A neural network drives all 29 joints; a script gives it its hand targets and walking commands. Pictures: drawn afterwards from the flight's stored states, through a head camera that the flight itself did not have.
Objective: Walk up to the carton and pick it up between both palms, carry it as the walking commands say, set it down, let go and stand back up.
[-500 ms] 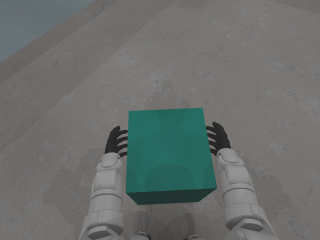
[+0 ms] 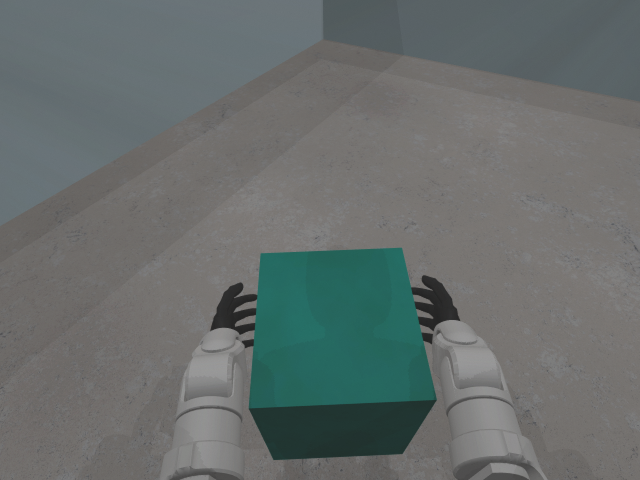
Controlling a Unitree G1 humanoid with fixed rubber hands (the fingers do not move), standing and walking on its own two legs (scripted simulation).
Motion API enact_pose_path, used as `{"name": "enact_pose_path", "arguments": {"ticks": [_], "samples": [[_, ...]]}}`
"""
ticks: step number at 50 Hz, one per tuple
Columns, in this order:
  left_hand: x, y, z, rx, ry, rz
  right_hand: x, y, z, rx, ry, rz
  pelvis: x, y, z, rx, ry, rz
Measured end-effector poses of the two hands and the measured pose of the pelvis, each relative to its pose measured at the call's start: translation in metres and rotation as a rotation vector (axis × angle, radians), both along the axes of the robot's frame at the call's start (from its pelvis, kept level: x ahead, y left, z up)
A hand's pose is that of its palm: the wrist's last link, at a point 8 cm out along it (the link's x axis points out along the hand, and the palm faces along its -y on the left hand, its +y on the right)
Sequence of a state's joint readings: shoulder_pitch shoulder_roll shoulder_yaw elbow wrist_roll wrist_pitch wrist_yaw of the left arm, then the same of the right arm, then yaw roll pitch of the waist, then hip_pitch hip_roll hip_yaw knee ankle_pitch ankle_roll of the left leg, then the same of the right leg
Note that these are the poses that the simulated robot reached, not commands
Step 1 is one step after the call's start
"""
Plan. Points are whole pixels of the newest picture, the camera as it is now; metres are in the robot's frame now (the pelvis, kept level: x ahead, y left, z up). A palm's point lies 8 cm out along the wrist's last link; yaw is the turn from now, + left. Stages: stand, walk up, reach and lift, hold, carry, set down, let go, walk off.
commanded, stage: reach and lift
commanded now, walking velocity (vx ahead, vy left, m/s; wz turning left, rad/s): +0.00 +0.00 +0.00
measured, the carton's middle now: (334, 358) +0.31 +0.01 -0.05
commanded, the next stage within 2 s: hold in 1.30 s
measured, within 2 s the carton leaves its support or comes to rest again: neither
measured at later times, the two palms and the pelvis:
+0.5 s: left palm (225, 335) +0.29 +0.15 +0.05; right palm (458, 326) +0.30 -0.14 +0.06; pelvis +0.00 +0.00 +0.00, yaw +0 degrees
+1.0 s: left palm (230, 329) +0.30 +0.14 +0.05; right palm (462, 331) +0.30 -0.15 +0.05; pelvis +0.00 +0.00 +0.00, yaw +0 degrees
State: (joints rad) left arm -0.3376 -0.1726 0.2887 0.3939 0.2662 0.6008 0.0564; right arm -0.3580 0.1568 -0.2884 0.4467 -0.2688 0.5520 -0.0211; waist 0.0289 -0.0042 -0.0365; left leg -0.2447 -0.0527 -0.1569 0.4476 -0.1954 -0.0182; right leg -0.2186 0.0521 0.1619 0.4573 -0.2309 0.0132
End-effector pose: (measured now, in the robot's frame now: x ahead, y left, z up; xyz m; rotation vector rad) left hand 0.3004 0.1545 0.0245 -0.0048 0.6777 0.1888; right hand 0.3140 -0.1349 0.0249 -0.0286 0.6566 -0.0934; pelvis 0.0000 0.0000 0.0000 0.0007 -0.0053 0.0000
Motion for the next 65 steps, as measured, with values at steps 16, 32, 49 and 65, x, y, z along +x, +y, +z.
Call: {"name": "enact_pose_path", "arguments": {"ticks": [16,32,49,65], "samples": [[-0.014,-0.002,0.03,-0.005,-0.007,0.005,-0.012,-0.002,0.031,0.002,-0.006,0.0,-0.002,-0.003,0.002,0.001,-0.118,0.0],[-0.008,-0.013,0.028,0.005,0.006,-0.043,-0.017,-0.013,0.03,-0.004,0.007,-0.037,-0.004,-0.002,0.002,-0.003,-0.123,-0.001],[-0.003,-0.012,0.027,0.011,0.004,-0.062,-0.018,-0.012,0.028,-0.004,0.005,-0.051,0.004,0.001,0.003,-0.002,-0.108,-0.003],[-0.01,-0.012,0.028,0.026,0.006,-0.072,-0.025,-0.013,0.029,-0.015,0.007,-0.042,0.002,0.0,0.003,-0.001,-0.116,0.0]]}}
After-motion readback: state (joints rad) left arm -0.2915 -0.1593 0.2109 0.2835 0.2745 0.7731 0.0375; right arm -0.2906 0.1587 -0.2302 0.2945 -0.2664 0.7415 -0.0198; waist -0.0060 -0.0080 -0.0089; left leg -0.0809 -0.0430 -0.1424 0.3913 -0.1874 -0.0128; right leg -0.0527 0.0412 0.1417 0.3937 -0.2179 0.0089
